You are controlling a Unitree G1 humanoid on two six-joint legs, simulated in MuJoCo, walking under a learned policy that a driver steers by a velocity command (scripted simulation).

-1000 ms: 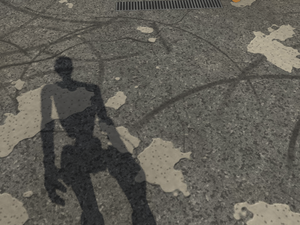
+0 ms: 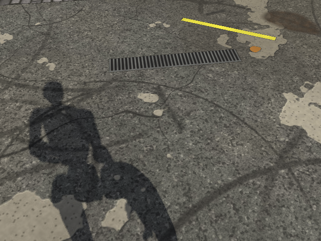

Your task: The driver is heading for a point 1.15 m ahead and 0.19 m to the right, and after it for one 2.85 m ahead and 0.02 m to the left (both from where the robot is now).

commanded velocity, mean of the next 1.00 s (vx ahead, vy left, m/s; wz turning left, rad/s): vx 1.00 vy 0.00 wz -0.19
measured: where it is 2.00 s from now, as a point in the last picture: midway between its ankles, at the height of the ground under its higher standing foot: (181, 55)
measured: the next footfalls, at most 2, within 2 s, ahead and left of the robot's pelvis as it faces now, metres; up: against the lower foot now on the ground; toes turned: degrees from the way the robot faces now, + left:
right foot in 0.20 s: +0.44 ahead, -0.13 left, +0.00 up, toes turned -2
left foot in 0.72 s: +0.92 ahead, +0.10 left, +0.00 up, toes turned -2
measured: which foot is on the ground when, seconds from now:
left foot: down 0.00-0.22, up 0.24-0.70, down 0.72-1.00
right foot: up 0.00-0.18, down 0.20-0.74, up 0.76-1.00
